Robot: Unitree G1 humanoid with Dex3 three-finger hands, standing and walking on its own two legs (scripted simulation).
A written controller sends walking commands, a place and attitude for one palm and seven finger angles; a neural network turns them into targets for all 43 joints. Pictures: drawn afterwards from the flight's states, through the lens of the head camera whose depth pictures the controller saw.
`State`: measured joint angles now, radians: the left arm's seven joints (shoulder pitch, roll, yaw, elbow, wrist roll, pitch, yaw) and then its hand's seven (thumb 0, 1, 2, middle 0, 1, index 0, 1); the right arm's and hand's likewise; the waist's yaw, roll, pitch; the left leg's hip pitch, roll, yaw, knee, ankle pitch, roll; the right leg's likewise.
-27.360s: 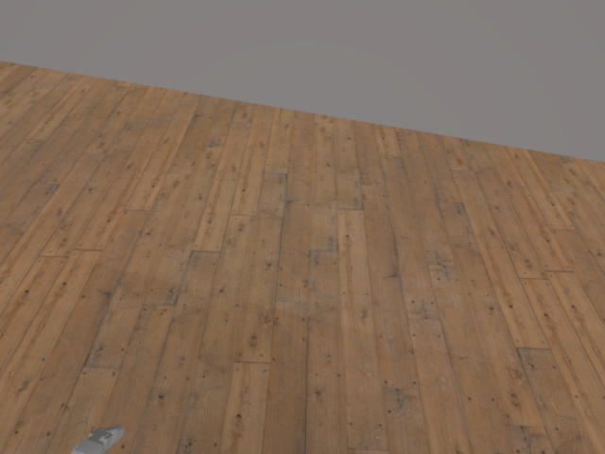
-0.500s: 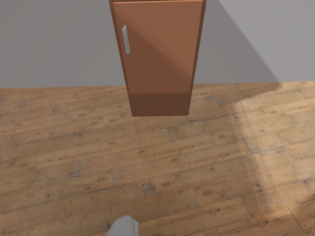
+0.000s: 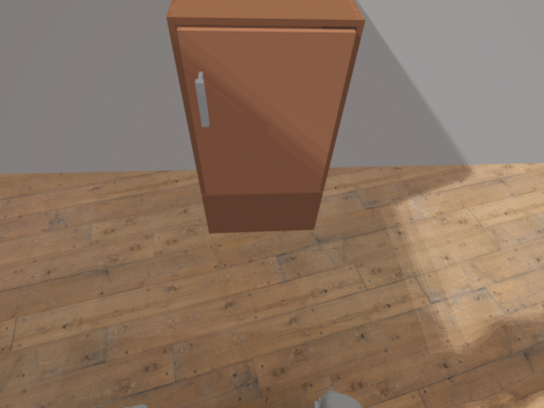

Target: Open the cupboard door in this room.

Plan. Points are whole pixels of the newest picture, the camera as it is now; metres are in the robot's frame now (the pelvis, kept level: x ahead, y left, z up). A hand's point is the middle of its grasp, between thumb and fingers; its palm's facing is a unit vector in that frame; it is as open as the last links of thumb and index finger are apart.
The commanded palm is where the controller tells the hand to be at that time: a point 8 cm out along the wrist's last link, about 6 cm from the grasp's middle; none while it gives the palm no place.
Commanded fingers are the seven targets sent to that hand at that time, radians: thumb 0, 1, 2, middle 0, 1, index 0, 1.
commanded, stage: take the last steps up to it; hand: left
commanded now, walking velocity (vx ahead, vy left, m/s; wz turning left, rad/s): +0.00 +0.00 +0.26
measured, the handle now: (203, 99) +0.84 +0.23 -0.05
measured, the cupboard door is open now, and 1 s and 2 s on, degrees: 0 0 0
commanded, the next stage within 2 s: come to a stop and stand still in 0.98 s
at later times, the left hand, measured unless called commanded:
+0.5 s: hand out of the picture +0.01 +0.14 -0.16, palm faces +0.20 -0.96 -0.20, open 7.3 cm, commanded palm none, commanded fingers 0.00 0.90 0.90 -0.20 -0.30 -0.20 -0.30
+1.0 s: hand (176, 300) +0.33 +0.20 -0.17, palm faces +0.05 -0.97 -0.23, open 7.3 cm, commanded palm none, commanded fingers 0.00 0.90 0.90 -0.20 -0.30 -0.20 -0.30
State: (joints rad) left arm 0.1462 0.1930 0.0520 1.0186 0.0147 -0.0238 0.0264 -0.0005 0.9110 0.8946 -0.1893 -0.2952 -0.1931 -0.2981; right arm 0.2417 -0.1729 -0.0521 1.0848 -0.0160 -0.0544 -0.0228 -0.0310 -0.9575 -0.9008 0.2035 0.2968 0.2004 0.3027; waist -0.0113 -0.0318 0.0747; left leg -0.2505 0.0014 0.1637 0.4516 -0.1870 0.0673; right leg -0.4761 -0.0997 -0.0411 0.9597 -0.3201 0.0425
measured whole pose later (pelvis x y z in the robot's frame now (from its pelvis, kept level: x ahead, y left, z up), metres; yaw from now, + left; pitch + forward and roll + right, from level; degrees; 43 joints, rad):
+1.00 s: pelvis +0.25 +0.00 -0.01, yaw +3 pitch +1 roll +1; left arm 0.13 0.22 0.06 1.03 0.02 -0.02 -0.02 0.01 0.93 0.89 -0.19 -0.30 -0.19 -0.30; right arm 0.39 -0.11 -0.05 1.15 -0.03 -0.05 -0.01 0.00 -0.92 -0.90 0.20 0.30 0.20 0.30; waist -0.04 -0.02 0.08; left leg 0.01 0.06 0.19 0.36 -0.37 -0.04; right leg -0.51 -0.10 -0.10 0.71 -0.21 0.01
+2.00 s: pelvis +0.29 +0.02 +0.01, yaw +1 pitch +1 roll -2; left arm 0.23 0.23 0.06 1.08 0.02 0.07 0.00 0.00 0.91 0.89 -0.19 -0.30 -0.19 -0.30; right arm 0.30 -0.14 -0.05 1.08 -0.02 0.00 -0.04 0.00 -0.91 -0.90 0.21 0.30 0.20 0.30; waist -0.04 -0.04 0.05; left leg -0.23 0.06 0.09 0.36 -0.15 0.02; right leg -0.32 -0.04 0.02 0.86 -0.42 0.06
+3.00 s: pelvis +0.28 -0.03 +0.00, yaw +2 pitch -1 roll -1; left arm 0.32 0.13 0.00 1.10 0.02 -0.02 0.05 0.00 0.90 0.89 -0.20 -0.30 -0.20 -0.30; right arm 0.27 -0.17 -0.01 1.05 -0.01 -0.02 -0.04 0.01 -0.95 -0.90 0.20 0.30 0.20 0.30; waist 0.00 0.02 0.01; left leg -0.20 0.01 0.04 0.53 -0.32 0.02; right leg -0.18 0.01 -0.06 0.50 -0.30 -0.02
